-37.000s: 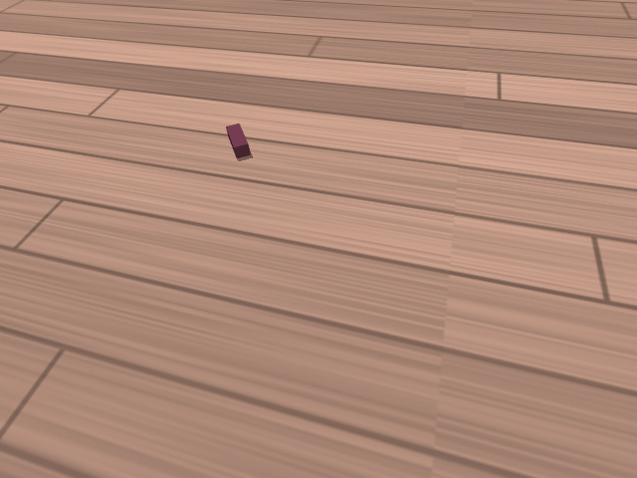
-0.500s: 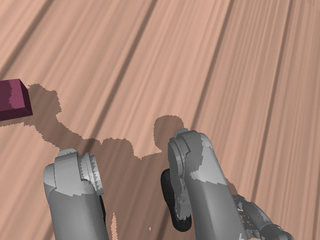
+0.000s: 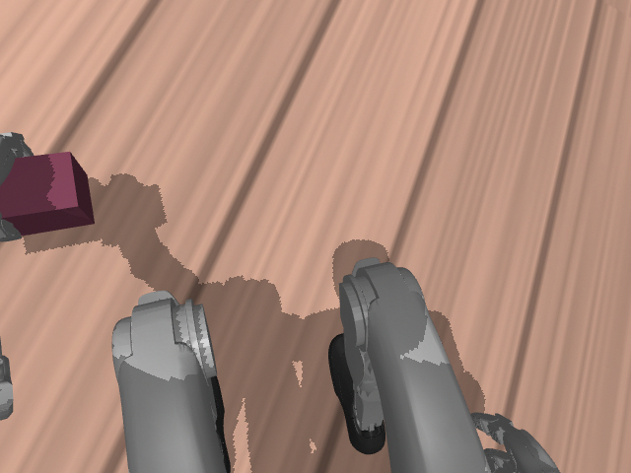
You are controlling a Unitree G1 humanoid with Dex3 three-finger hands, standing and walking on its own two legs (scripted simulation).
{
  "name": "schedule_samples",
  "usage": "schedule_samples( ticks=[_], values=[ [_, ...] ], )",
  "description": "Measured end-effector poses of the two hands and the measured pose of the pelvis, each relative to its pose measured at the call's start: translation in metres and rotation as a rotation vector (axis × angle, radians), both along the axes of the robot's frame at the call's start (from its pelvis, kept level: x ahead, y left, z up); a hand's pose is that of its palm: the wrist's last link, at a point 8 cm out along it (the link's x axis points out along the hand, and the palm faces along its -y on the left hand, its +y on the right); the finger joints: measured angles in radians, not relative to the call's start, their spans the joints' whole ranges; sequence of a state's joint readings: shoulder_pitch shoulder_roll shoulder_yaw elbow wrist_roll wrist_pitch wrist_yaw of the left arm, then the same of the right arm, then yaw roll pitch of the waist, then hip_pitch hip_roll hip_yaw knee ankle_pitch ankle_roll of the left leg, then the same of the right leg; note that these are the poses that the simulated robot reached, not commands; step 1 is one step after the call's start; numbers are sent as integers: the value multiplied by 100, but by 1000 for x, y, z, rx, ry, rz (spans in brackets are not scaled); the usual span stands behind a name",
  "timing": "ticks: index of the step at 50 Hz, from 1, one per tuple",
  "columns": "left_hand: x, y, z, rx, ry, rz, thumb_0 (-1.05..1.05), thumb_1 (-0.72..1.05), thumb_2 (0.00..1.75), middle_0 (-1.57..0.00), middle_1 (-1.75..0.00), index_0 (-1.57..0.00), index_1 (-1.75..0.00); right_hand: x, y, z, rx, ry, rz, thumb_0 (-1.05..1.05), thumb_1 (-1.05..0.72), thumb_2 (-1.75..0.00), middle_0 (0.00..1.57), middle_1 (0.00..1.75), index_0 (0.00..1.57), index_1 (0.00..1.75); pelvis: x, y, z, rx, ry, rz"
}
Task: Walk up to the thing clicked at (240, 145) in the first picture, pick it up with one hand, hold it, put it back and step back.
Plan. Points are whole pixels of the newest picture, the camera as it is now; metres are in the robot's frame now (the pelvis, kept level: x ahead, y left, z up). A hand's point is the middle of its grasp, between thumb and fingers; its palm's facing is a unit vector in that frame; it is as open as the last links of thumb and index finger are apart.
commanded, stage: lift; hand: left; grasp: from above
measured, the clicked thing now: out of the picture +0.45 +0.37 -0.17
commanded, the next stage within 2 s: hold in 1.46 s
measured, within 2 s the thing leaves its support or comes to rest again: neither
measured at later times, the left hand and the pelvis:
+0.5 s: hand out of the picture +0.38 +0.35 +0.02, palm faces -0.45 -0.11 -0.89, open 10.2 cm; pelvis +0.00 +0.00 +0.11, yaw +4 degrees
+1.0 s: hand out of the picture +0.33 +0.30 +0.23, palm faces -0.45 -0.13 -0.88, open 10.2 cm; pelvis +0.03 +0.00 +0.30, yaw +8 degrees
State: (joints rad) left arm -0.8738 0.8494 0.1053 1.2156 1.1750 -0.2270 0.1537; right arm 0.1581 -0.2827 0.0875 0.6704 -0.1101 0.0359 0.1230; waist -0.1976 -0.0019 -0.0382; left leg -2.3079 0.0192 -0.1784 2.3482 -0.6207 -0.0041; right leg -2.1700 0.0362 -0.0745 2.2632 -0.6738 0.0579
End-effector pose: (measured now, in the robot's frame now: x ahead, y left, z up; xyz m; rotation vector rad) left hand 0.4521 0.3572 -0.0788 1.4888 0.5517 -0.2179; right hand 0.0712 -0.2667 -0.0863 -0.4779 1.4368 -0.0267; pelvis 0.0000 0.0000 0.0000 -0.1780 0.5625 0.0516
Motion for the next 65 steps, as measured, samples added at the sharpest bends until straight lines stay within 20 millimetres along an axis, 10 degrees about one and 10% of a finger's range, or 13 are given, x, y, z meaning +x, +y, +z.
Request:
schedule_samples(
  ticks=[20,42,65],
  values=[
    [-53,-3,115,-33,-9,-22,0,-3,54,-61,-66,-67,-60,53,12,59,55,-165,-29,1,-91,-90,20,30,20,30,0,1,78,37,15,35],
    [-112,-40,309,-53,-38,-13,0,-3,54,-61,-67,-66,-60,94,29,220,105,-367,-68,1,-90,-89,20,30,21,30,14,0,242,103,-155,72],
    [-102,-76,422,-23,-47,5,0,-1,53,-58,-70,-63,-63,101,19,331,118,-400,-135,1,-90,-90,20,30,20,30,56,0,358,163,-321,78]
  ],
)
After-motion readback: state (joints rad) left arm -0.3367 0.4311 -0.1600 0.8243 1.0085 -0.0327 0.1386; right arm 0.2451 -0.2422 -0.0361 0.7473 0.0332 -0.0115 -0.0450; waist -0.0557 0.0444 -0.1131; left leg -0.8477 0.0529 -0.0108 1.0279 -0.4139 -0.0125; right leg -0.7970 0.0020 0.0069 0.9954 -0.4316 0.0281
